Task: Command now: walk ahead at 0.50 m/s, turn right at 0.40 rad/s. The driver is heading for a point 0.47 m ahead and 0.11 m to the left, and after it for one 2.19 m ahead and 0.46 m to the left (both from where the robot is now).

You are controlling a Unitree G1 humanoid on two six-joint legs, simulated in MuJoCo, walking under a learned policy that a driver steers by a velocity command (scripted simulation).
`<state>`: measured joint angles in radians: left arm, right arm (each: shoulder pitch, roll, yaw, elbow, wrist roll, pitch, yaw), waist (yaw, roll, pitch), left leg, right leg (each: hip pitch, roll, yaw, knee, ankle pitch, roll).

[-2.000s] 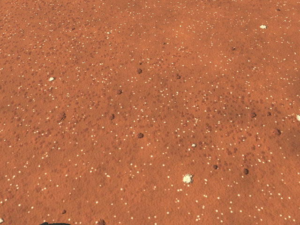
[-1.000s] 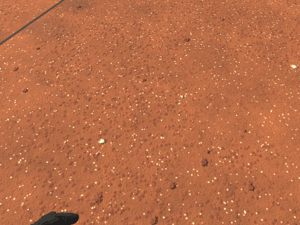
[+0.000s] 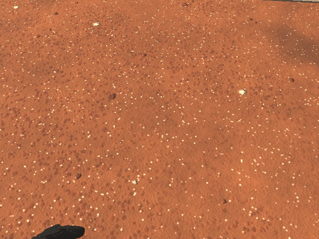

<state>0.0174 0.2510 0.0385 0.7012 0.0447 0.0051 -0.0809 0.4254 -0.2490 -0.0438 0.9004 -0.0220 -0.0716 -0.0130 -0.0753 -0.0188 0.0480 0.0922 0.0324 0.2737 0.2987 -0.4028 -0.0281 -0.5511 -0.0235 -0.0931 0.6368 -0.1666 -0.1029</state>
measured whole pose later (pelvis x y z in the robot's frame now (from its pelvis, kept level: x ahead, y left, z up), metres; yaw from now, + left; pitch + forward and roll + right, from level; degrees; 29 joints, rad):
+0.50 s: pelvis +0.26 -0.02 +0.01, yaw +8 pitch +0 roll -1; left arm 0.40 0.21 0.03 0.95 0.02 -0.09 0.02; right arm 0.14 -0.23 -0.04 0.84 -0.03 0.00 0.05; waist 0.04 0.03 0.05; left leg -0.61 0.06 0.08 0.70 -0.02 0.07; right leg 0.12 0.07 -0.24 0.19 -0.32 -0.06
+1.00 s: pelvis +0.42 +0.03 +0.01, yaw +25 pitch +1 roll +0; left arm 0.14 0.26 0.04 0.78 0.02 0.03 0.03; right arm 0.28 -0.28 -0.07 0.82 -0.02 0.01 -0.01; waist -0.04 -0.04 0.06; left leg -0.23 -0.15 -0.10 0.40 -0.17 0.11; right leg -0.58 -0.06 0.06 0.92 -0.27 0.06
